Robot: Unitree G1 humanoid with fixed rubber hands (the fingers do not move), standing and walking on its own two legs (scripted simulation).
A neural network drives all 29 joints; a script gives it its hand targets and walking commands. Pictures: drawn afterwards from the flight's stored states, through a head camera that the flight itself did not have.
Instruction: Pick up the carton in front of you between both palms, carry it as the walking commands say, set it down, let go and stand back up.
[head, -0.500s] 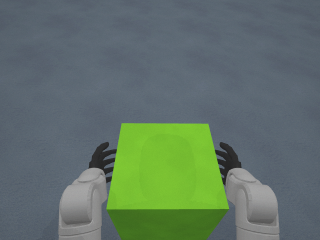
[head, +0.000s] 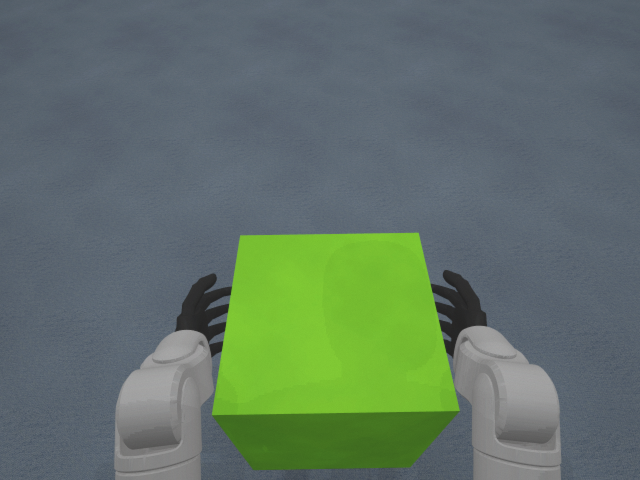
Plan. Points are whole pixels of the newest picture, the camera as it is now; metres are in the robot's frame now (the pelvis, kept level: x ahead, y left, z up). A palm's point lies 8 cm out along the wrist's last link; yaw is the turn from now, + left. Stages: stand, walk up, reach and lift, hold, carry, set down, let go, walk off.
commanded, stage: carry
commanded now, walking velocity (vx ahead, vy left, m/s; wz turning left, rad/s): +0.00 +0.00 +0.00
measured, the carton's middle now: (330, 359) +0.28 +0.00 -0.01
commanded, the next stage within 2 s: none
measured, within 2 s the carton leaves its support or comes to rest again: neither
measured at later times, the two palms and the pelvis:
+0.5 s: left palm (199, 260) +0.38 +0.16 +0.07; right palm (438, 261) +0.37 -0.14 +0.07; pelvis +0.11 +0.02 -0.01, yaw -2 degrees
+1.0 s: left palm (200, 292) +0.35 +0.16 +0.05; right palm (442, 293) +0.34 -0.14 +0.05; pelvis +0.08 +0.02 -0.01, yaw -2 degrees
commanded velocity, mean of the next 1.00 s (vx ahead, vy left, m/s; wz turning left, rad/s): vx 0.00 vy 0.00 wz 0.00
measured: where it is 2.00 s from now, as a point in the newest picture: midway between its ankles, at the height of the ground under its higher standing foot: outside the picture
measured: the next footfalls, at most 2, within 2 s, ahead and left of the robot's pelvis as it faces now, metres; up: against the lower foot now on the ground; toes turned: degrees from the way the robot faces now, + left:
left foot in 0.06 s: +0.14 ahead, +0.14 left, +0.00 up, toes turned -12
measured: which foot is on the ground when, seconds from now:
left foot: up 0.00-0.04, down 0.06-1.00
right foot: down 0.00-1.00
